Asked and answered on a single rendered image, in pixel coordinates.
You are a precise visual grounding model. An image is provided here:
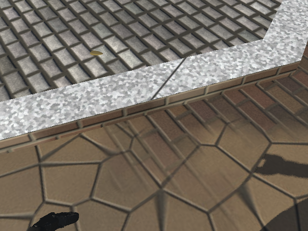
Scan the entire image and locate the left robot hand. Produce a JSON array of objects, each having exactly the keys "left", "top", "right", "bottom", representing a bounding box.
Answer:
[{"left": 26, "top": 212, "right": 79, "bottom": 231}]

